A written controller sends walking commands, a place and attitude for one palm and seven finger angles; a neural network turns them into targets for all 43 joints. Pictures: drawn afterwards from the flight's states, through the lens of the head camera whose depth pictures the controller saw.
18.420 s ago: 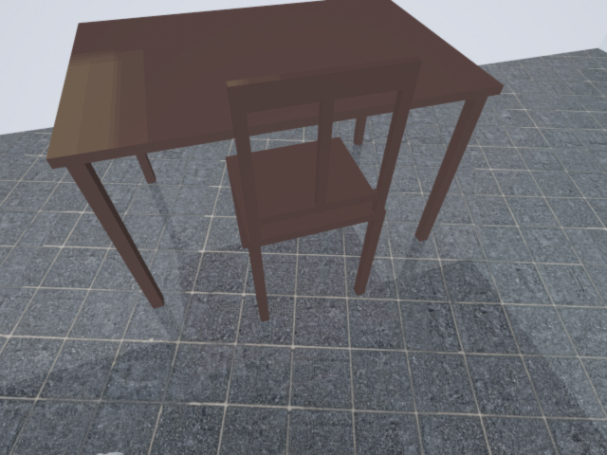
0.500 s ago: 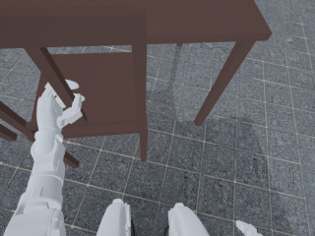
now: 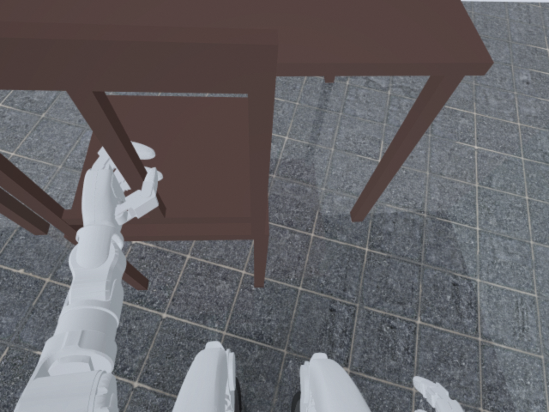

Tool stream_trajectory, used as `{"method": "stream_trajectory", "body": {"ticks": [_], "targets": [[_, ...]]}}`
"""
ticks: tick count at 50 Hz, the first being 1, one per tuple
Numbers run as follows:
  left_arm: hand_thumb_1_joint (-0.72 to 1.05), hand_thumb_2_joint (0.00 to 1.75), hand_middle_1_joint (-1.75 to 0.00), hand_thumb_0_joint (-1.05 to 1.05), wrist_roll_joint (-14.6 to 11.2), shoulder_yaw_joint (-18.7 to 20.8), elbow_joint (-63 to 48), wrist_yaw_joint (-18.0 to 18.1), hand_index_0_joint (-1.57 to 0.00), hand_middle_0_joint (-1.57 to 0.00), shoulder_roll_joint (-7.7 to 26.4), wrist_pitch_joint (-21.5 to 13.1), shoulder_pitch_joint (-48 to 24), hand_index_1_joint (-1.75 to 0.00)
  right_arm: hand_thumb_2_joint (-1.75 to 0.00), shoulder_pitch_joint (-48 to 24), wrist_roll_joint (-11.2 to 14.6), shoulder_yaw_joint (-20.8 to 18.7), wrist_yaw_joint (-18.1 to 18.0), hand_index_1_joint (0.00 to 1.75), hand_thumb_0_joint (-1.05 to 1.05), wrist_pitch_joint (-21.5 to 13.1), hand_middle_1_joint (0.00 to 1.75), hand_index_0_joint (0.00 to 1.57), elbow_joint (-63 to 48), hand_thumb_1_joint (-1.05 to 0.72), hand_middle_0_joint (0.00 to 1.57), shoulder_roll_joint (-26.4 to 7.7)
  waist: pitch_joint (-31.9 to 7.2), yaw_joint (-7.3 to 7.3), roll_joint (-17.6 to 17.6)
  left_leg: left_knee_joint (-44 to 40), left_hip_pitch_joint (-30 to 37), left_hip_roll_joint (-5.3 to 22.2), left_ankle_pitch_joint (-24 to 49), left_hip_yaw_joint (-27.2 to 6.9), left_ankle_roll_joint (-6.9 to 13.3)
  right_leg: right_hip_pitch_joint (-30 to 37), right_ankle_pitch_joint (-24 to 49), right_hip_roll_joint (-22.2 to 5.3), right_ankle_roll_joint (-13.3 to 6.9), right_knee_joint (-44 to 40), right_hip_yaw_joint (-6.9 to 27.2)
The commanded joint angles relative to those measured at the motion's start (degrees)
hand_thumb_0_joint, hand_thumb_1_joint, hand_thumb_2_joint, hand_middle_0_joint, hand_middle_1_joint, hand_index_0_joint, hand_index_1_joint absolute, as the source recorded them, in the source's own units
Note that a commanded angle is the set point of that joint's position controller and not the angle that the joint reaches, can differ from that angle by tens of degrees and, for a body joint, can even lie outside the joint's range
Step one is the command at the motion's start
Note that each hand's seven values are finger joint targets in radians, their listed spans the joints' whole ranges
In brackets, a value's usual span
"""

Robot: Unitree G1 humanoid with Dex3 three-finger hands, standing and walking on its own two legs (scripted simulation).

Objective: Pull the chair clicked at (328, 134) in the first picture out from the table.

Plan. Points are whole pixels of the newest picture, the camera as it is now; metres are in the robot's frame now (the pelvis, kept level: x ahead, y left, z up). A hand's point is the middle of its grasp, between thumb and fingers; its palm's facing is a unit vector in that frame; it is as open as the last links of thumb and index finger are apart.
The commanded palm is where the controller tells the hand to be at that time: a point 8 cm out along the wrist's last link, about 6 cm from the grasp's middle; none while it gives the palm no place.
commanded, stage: step backward, pulling the chair out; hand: left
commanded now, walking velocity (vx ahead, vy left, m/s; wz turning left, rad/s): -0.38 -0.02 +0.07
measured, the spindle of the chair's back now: (131, 167) +0.45 +0.21 +0.04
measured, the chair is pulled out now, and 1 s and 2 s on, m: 0.05 0.18 0.29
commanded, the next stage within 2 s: none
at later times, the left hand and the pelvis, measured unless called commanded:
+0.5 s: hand (167, 220) +0.37 +0.15 +0.03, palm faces +0.04 -0.99 -0.16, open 5.5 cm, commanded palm +0.35 +0.20 +0.03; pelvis -0.01 +0.01 +0.09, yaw -1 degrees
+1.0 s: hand (170, 275) +0.29 +0.13 +0.03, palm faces +0.02 -0.99 -0.17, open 5.6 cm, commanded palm +0.30 +0.19 +0.04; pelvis -0.06 +0.00 +0.09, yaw +0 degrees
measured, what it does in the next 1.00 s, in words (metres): rises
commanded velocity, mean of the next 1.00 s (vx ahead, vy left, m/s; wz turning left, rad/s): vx -0.38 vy -0.02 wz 0.08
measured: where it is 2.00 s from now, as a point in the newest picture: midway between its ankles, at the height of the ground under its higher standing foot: outside the picture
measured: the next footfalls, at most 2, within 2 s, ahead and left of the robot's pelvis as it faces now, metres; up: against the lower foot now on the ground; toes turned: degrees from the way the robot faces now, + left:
left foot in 1.36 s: -0.05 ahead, +0.16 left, +0.00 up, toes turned +3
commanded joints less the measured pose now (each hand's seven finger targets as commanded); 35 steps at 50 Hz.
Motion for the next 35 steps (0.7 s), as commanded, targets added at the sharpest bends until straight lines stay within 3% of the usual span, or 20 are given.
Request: {"method": "stream_trajectory", "body": {"ticks": [1, 3, 4, 5, 9, 11, 13, 17, 25, 28, 29, 31, 33, 34, 35], "targets": [[0.9, 0.9, -1.45, 0.0, 4.8, -1.9, -12.8, 8.6, -0.5, -0.5, 15.2, 8.4, -15.9, -1.45, -0.9, 7.6, 2.2, -2.5, -3.9, 0.3, 0.0, 1.5, 0.3, 0.2, -8.2, -0.9, 0.2, -8.6, -31.4, 0.66, 8.4, -22.2, 43.0, 0.7, 24.2, -5.0, -0.2, 24.5, 30.5, -2.1, -1.1, -22.2, 5.1], [0.9, 0.9, -1.45, 0.0, 4.9, -4.8, -2.8, 10.1, -0.5, -0.5, 11.3, 12.2, -13.1, -1.45, -0.9, 7.4, 2.3, -2.1, -4.6, 0.3, 0.0, 2.6, 0.3, 0.2, -6.2, -0.9, 0.2, -8.8, -21.4, 0.43, 2.7, -25.0, 35.9, 2.0, 21.5, -5.5, 0.7, 27.5, 30.9, -3.1, 0.6, -25.7, 6.1], [0.9, 0.9, -1.45, 0.0, 5.1, -4.9, -0.8, 10.6, -0.5, -0.5, 12.1, 12.6, -16.7, -1.45, -0.9, 7.4, 2.2, -1.9, -5.0, 0.3, 0.0, 2.8, 0.3, 0.2, -5.8, -0.9, 0.2, -9.4, -19.1, 0.05, 1.7, -27.8, 35.5, 2.7, 21.0, -6.7, 0.6, 28.2, 29.5, -3.4, 0.4, -26.5, 5.0], [0.9, 0.9, -1.45, 0.0, 4.9, -4.6, 1.4, 11.0, -0.5, -0.5, 12.1, 12.0, -18.4, -1.45, -0.9, 7.2, 2.1, -2.0, -5.3, 0.3, 0.0, 2.6, 0.3, 0.2, -5.0, -0.9, 0.2, -9.4, -18.0, 0.51, 3.4, -29.0, 36.8, 3.4, 23.7, -7.1, 0.9, 29.2, 31.2, -3.8, 0.9, -27.3, 5.6], [0.9, 0.9, -1.45, 0.0, 5.4, -6.3, 7.7, 11.3, -0.5, -0.5, 10.7, 9.8, -23.3, -1.45, -0.9, 8.4, 1.6, -2.4, -5.8, 0.3, 0.0, 1.9, 0.3, 0.2, -2.2, -0.9, 0.2, -9.6, -17.4, 0.74, 7.3, -31.5, 44.8, 5.6, 39.0, -8.4, 1.2, 31.5, 37.5, -4.4, 1.7, -29.9, 6.2], [0.9, 0.9, -1.45, 0.0, 5.2, -7.6, 9.4, 10.7, -0.5, -0.5, 8.8, 9.1, -23.2, -1.45, -0.9, 8.5, 1.6, -2.7, -5.8, 0.3, 0.0, 1.6, 0.3, 0.2, -1.2, -0.9, 0.2, -9.3, -17.0, 0.87, 10.0, -32.7, 48.6, 6.7, 44.7, -9.8, 1.2, 31.0, 35.7, -4.1, 1.3, -30.4, 5.9], [0.9, 0.9, -1.45, 0.0, 4.9, -8.4, 9.8, 10.0, -0.5, -0.5, 7.9, 8.4, -22.8, -1.45, -0.9, 7.8, 1.5, -2.9, -5.8, 0.3, 0.0, 1.1, 0.3, 0.2, -0.6, -0.9, 0.2, -9.1, -17.0, 1.06, 11.3, -33.8, 50.7, 7.7, 46.0, -10.7, 1.4, 31.1, 32.8, -3.7, 1.0, -31.2, 6.0], [0.9, 0.9, -1.45, 0.0, 4.7, -9.5, 9.4, 9.2, -0.5, -0.5, 6.5, 8.5, -19.9, -1.45, -0.9, 6.6, 1.5, -3.1, -6.0, 0.3, 0.0, 0.3, 0.3, 0.2, -0.5, -0.9, 0.2, -9.0, -17.2, 1.32, 10.5, -35.9, 53.1, 9.1, 48.5, -11.8, 1.6, 32.8, 29.3, -3.2, 0.6, -31.9, 5.9], [0.9, 0.9, -1.45, 0.0, 4.1, -9.8, 6.5, 9.0, -0.5, -0.5, 6.9, 8.6, -17.4, -1.45, -0.9, 4.3, 1.9, -3.2, -6.6, 0.3, 0.0, -1.0, 0.3, 0.2, -1.0, -0.9, 0.2, -8.9, -16.8, 1.64, 5.3, -38.6, 48.9, 9.0, 36.1, -9.7, 1.3, 39.6, 31.9, -4.3, 0.5, -35.3, 7.2], [0.9, 0.9, -1.45, 0.0, 3.9, -10.8, 7.2, 9.4, -0.5, -0.5, 6.6, 8.1, -19.9, -1.45, -0.9, 3.5, 2.2, -2.9, -7.1, 0.3, 0.0, -2.1, 0.3, 0.2, -0.1, -0.9, 0.2, -8.6, -14.7, 1.62, 3.8, -39.6, 46.5, 8.0, 27.4, -8.6, 1.1, 40.0, 28.2, -5.4, 0.6, -37.1, 8.2], [0.9, 0.9, -1.45, 0.0, 3.9, -9.5, 7.7, 9.8, -0.5, -0.5, 8.7, 8.0, -20.2, -1.45, -0.9, 3.4, 2.3, -3.1, -7.4, 0.3, 0.0, -2.5, 0.3, 0.2, 0.3, -0.9, 0.2, -9.3, -14.0, 1.71, 4.1, -39.8, 46.4, 7.6, 25.3, -8.5, 1.1, 39.9, 27.0, -5.8, 0.5, -37.8, 8.8], [0.9, 0.9, -1.45, 0.0, 3.7, -10.9, 8.8, 10.1, -0.5, -0.5, 7.4, 7.7, -21.6, -1.45, -0.9, 3.0, 2.4, -2.8, -7.4, 0.3, 0.0, -3.4, 0.3, 0.2, 1.2, -0.9, 0.2, -8.6, -12.3, 1.54, 2.1, -39.5, 46.1, 6.6, 20.5, -7.8, 0.8, 39.1, 23.9, -6.8, 0.8, -40.1, 9.8], [0.9, 0.9, -1.45, 0.0, 3.6, -11.3, 9.8, 10.5, -0.5, -0.5, 7.7, 7.1, -23.2, -1.45, -0.9, 2.6, 2.6, -2.8, -7.5, 0.3, 0.0, -4.4, 0.3, 0.2, 1.9, -0.9, 0.2, -8.7, -10.2, 1.24, 0.2, -38.3, 46.2, 4.7, 15.0, -6.6, 0.0, 37.5, 19.3, -8.8, 0.4, -44.1, 11.9], [0.9, 0.9, -1.45, 0.0, 3.6, -10.2, 10.0, 10.9, -0.5, -0.5, 9.6, 7.0, -23.4, -1.45, -0.9, 2.7, 2.7, -3.0, -7.7, 0.3, 0.0, -4.9, 0.3, 0.2, 2.3, -0.9, 0.2, -9.2, -9.7, 1.32, -0.9, -37.5, 46.5, 3.7, 12.5, -5.9, -0.4, 36.9, 17.5, -9.9, 0.3, -46.1, 13.3], [0.9, 0.9, -1.45, 0.0, 3.7, -11.3, 10.5, 10.9, -0.5, -0.5, 8.3, 6.8, -23.3, -1.45, -0.9, 2.5, 2.8, -2.8, -7.6, 0.3, 0.0, -5.4, 0.3, 0.2, 2.7, -0.9, 0.2, -8.8, -9.1, 1.26, -1.4, -37.2, 46.6, 2.9, 11.2, -5.2, -0.9, 37.1, 16.6, -11.1, -0.1, -47.4, 13.9]]}}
